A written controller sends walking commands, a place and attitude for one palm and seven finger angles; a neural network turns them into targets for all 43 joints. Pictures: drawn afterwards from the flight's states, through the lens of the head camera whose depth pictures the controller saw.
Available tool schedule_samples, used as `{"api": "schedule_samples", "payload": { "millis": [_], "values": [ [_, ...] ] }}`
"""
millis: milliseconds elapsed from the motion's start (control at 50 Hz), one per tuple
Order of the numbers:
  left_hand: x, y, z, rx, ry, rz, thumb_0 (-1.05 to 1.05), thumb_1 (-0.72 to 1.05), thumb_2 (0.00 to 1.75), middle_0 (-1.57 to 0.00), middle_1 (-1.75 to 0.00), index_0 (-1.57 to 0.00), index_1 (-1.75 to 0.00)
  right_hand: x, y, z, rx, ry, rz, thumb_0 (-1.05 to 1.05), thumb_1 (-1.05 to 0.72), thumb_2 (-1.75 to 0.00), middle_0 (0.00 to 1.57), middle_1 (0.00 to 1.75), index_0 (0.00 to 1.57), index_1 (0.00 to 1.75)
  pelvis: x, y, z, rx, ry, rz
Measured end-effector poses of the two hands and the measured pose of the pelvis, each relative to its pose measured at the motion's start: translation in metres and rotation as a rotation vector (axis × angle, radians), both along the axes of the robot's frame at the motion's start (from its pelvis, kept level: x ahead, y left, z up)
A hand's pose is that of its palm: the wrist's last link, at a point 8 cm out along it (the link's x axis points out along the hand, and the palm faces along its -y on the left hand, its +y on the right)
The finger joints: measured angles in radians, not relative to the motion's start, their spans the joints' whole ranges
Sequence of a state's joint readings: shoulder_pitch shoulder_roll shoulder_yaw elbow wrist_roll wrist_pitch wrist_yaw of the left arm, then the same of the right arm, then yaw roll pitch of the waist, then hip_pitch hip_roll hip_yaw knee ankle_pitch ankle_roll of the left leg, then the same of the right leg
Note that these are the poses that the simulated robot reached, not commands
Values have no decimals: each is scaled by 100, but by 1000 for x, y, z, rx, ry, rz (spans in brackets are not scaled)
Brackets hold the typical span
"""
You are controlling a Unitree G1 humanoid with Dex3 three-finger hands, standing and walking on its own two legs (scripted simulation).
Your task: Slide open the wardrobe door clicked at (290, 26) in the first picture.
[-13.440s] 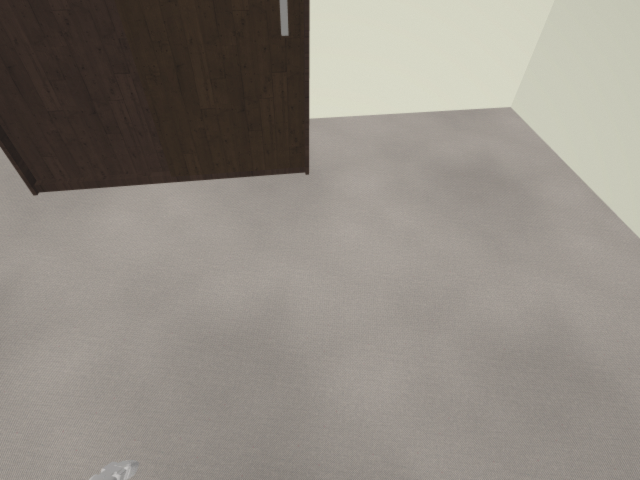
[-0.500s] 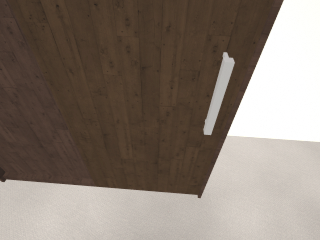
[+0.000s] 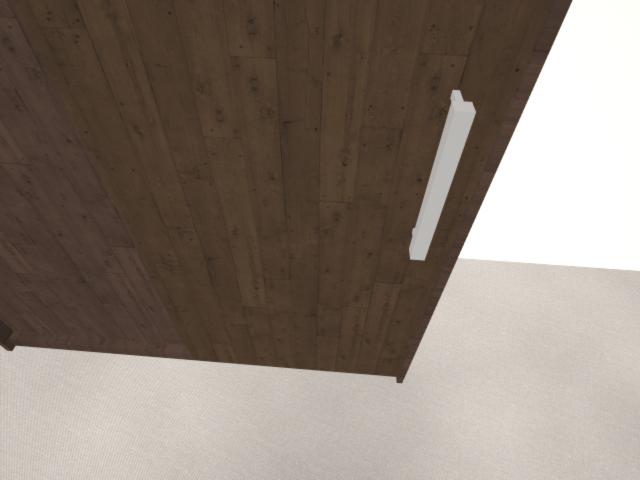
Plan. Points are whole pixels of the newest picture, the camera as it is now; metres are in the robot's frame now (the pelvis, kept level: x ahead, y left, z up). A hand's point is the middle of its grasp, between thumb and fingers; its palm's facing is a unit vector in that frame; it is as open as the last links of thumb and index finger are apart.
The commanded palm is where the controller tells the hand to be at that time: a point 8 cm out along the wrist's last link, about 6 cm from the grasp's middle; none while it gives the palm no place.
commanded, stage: look again from close up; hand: right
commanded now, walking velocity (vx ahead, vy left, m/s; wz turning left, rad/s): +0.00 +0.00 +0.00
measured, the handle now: (434, 184) +0.54 -0.15 +0.08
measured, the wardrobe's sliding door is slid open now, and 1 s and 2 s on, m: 0.00 0.00 0.00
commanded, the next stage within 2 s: raise the hand with hooked fingers in 0.64 s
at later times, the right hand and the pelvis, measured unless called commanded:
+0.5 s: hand out of the picture +0.01 -0.16 -0.17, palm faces +0.04 +0.98 -0.17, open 7.4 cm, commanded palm none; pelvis +0.01 +0.00 +0.00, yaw +0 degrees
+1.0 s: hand (470, 390) +0.24 -0.16 +0.02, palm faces +0.16 +0.99 -0.02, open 7.8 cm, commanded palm +0.13 -0.22 -0.04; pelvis +0.01 +0.01 -0.02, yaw -1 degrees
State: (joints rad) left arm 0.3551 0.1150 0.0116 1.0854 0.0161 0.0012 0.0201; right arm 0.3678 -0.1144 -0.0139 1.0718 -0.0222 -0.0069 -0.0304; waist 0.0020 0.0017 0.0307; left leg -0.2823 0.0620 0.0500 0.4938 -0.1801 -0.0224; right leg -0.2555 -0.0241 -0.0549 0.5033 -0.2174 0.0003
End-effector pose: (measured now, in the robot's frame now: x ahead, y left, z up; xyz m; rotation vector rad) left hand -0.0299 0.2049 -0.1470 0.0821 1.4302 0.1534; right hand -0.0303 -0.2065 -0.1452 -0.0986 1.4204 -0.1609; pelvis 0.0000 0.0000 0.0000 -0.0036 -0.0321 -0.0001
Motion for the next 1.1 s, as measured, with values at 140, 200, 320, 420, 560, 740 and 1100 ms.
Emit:
{"api": "schedule_samples", "payload": {
  "millis": [140, 200, 320, 420, 560, 740, 1100],
  "values": [
    [9, -1, 1, -1, -7, -3, 0, 91, 90, -20, -30, -20, -29, 10, 2, 0, 6, -11, 6, 1, -91, -90, 20, 30, 19, 30, 4, 1, 1, 0, 1, 1],
    [14, -1, 1, -3, -15, -4, 0, 91, 90, -20, -30, -20, -29, 16, 3, 0, 6, -21, 10, 1, -91, -90, 20, 30, 19, 30, 6, 1, 1, 0, 0, 2],
    [23, -2, 1, -6, -25, -9, 1, 91, 90, -20, -30, -20, -29, 26, 2, 1, 1, -34, 17, 1, -91, -90, 20, 30, 19, 30, 10, 2, 2, 0, -1, 2],
    [26, 1, 1, -5, -25, -9, 1, 91, 90, -20, -30, -20, -29, 31, 1, 2, -5, -37, 18, 1, -91, -90, 20, 30, 19, 30, 13, 3, 2, -1, -2, 4],
    [30, 3, 2, -3, -21, -10, 1, 91, 90, -20, -30, -20, -29, 35, 1, 3, -7, -35, 22, 1, -91, -90, 20, 30, 19, 30, 16, 4, 3, -2, -1, 5],
    [33, 5, 2, -4, -18, -11, 1, 91, 90, -20, -30, -20, -29, 38, 3, 4, -6, -31, 24, 1, -91, -90, 20, 30, 19, 30, 19, 6, 4, -2, -4, 7],
    [227, 73, 79, 213, -954, -192, 2, 91, 90, -20, -30, -20, -29, 228, 11, 135, 131, -1435, 141, 1, -69, -80, 21, 45, 21, 45, 8, 16, -46, -14, 122, 2]
  ]
}}
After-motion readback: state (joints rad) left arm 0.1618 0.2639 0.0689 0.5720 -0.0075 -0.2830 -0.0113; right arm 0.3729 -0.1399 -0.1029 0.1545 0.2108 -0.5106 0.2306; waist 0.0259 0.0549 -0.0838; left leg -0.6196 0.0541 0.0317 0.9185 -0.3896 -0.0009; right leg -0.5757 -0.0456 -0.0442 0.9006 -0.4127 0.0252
